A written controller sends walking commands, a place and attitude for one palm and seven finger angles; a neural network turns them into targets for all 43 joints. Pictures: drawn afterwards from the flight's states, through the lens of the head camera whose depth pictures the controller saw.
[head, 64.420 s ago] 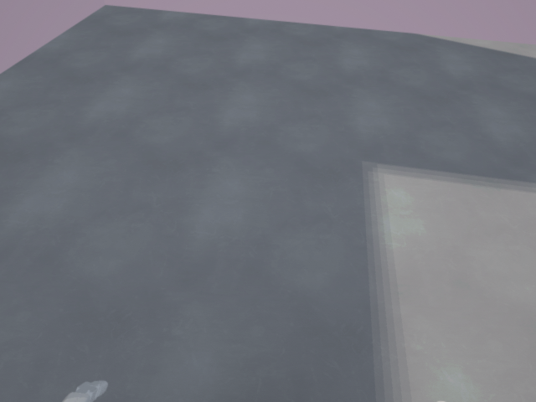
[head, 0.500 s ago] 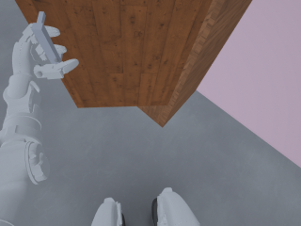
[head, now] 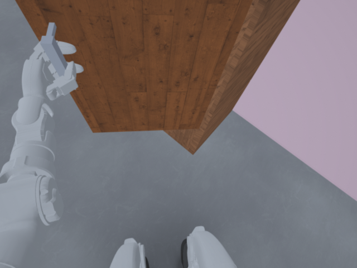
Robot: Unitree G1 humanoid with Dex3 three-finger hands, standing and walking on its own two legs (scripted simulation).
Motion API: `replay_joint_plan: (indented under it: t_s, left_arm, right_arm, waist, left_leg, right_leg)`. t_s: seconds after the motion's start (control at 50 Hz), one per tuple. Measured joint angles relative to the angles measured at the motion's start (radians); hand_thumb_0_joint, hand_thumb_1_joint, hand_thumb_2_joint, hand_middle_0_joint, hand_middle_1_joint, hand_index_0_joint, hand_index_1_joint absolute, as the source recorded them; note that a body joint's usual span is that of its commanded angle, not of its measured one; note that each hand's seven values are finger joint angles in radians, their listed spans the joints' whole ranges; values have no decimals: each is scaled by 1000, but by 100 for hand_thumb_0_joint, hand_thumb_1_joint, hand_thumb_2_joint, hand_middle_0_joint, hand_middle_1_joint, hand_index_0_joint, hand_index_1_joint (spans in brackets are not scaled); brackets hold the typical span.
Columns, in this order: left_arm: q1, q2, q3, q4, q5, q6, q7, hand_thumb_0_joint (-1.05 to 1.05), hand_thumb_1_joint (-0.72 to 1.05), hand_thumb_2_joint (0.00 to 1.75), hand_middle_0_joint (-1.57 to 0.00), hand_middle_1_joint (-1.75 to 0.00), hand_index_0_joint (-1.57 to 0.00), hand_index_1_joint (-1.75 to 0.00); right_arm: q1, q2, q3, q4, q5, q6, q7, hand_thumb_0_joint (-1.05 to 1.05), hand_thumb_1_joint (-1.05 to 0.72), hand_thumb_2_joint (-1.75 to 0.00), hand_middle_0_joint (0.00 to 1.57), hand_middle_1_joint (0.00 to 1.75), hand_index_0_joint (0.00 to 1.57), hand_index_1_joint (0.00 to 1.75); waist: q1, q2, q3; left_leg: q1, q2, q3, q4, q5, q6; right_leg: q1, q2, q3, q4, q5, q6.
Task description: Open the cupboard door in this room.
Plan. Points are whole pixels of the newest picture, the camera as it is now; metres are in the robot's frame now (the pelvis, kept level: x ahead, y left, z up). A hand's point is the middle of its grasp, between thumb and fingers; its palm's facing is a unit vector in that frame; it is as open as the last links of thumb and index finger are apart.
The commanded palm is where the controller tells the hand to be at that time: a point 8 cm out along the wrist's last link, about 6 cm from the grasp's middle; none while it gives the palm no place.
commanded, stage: pull the door open along its arc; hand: left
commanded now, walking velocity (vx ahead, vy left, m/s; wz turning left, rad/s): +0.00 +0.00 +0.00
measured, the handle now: (62, 59) +0.56 +0.21 +0.06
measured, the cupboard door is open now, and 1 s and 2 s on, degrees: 46 85 85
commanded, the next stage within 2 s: open thumb and fingers to let go in 0.92 s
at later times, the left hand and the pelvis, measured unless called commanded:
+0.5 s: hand (88, 137) +0.37 +0.14 +0.06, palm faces +0.17 -0.98 +0.07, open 6.0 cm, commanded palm +0.32 +0.22 +0.06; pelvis +0.01 +0.00 +0.02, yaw +0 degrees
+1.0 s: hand (135, 183) +0.28 +0.06 +0.06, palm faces +0.41 -0.91 +0.02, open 6.0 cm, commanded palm +0.24 +0.10 +0.06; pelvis +0.01 -0.05 +0.02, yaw +4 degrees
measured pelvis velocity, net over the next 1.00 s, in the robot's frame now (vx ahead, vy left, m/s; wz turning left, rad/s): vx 0.01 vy -0.05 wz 0.07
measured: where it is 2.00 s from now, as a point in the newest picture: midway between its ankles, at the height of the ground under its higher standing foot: outside the picture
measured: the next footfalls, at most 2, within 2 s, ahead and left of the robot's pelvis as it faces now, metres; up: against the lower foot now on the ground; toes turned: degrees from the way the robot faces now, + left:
none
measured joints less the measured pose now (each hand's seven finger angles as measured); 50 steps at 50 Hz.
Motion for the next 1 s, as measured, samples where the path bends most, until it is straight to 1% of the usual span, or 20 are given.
replay_joint_plan:
  t_s: [0.08, 0.16, 0.24, 0.34, 0.36, 0.4, 0.44, 0.48, 0.52, 0.56, 0.62, 0.7, 0.8, 0.9, 1.0]
  left_arm:
    - [31, -12, -1, -31, -9, 1, -1, 1, 76, 82, -36, -135, -36, -134]
    - [111, -39, -8, -101, -31, 2, -7, 1, 76, 80, -36, -135, -36, -134]
    - [228, -83, -30, -208, -63, 12, -13, 1, 75, 77, -36, -135, -36, -134]
    - [417, -156, -89, -385, -104, 15, -18, 1, 73, 75, -35, -135, -36, -134]
    - [456, -181, -101, -428, -111, 19, -3, 1, 73, 74, -35, -134, -37, -134]
    - [533, -247, -135, -521, -120, 21, 81, 2, 72, 74, -35, -134, -37, -134]
    - [610, -314, -169, -613, -110, 17, 167, 2, 72, 75, -35, -134, -37, -132]
    - [681, -371, -207, -693, -83, 14, 252, 2, 71, 74, -35, -134, -37, -131]
    - [738, -414, -250, -754, -44, 11, 333, 2, 70, 74, -36, -134, -37, -130]
    - [781, -444, -293, -797, -1, 12, 407, 1, 69, 74, -37, -133, -37, -130]
    - [830, -474, -350, -840, 47, 19, 492, 1, 67, 73, -37, -133, -38, -131]
    - [875, -504, -406, -872, 78, 32, 569, 1, 66, 73, -38, -132, -38, -131]
    - [928, -531, -451, -907, 100, 51, 641, 2, 66, 73, -37, -131, -38, -132]
    - [1009, -550, -496, -965, 121, 65, 681, 2, 67, 74, -35, -131, -37, -133]
    - [1081, -574, -552, -1017, 138, 63, 720, 2, 69, 76, -32, -132, -37, -133]
  right_arm:
    - [0, 1, -3, -2, 1, 3, 3, 1, -90, -90, 20, 30, 21, 30]
    - [4, 2, -9, -10, 9, 10, 7, 1, -90, -90, 20, 30, 21, 30]
    - [8, 5, -16, -26, 21, 15, 12, 1, -90, -90, 20, 30, 21, 30]
    - [-2, 7, -25, -51, 34, 9, 20, 1, -90, -90, 20, 30, 20, 30]
    - [-7, 9, -29, -56, 35, 4, 21, 1, -90, -90, 20, 30, 20, 30]
    - [-23, 12, -39, -62, 32, -11, 27, 1, -90, -90, 20, 30, 20, 30]
    - [-46, 16, -45, -68, 27, -26, 37, 1, -90, -90, 20, 30, 20, 30]
    - [-75, 24, -48, -75, 17, -32, 45, 1, -90, -90, 20, 30, 20, 30]
    - [-105, 34, -47, -82, 6, -35, 49, 1, -90, -90, 20, 30, 20, 30]
    - [-134, 46, -45, -87, -4, -35, 50, 1, -90, -90, 19, 30, 20, 30]
    - [-172, 64, -39, -91, -16, -35, 46, 1, -90, -90, 19, 30, 20, 30]
    - [-204, 83, -28, -88, -26, -36, 34, 1, -90, -90, 20, 30, 20, 30]
    - [-207, 97, -21, -78, -36, -44, 23, 1, -90, -90, 20, 30, 20, 30]
    - [-182, 92, -27, -68, -42, -56, 21, 1, -90, -90, 20, 30, 20, 30]
    - [-159, 74, -41, -53, -48, -79, 18, 1, -90, -90, 20, 30, 20, 30]
  waist:
    - [8, 0, -4]
    - [20, 3, -13]
    - [38, 3, -24]
    - [67, -1, -37]
    - [76, -2, -40]
    - [93, -1, -44]
    - [108, -2, -47]
    - [122, -7, -48]
    - [135, -12, -46]
    - [147, -15, -42]
    - [161, -17, -37]
    - [175, -18, -31]
    - [180, -17, -31]
    - [177, -10, -31]
    - [173, -5, -29]
  left_leg:
    - [8, 1, 4, -7, 1, -1]
    - [35, 3, 12, -27, 2, -2]
    - [81, 3, 20, -61, 8, -3]
    - [147, -1, 27, -106, 17, -3]
    - [158, -2, 29, -113, 19, -4]
    - [176, -3, 30, -123, 20, -5]
    - [190, -7, 32, -129, 22, -6]
    - [203, -11, 36, -131, 22, -7]
    - [214, -15, 37, -129, 21, -8]
    - [223, -18, 34, -123, 20, -11]
    - [236, -21, 26, -115, 19, -18]
    - [253, -23, 11, -112, 20, -29]
    - [275, -22, -7, -120, 26, -44]
    - [295, -19, -19, -132, 30, -57]
    - [298, -21, -33, -134, 33, -67]
  right_leg:
    - [4, 2, 5, -4, 0, -1]
    - [26, 5, 12, -18, 2, -2]
    - [66, 7, 20, -45, 6, -2]
    - [126, 5, 27, -79, 10, -1]
    - [136, 6, 29, -84, 11, -1]
    - [152, 4, 31, -91, 11, 0]
    - [163, 1, 33, -91, 10, 0]
    - [170, -2, 37, -84, 5, -1]
    - [177, -6, 38, -71, -1, -3]
    - [185, -11, 36, -58, -9, -6]
    - [197, -15, 28, -41, -19, -13]
    - [217, -17, 14, -31, -28, -24]
    - [240, -17, -4, -30, -34, -39]
    - [261, -14, -17, -35, -39, -52]
    - [267, -16, -30, -31, -46, -61]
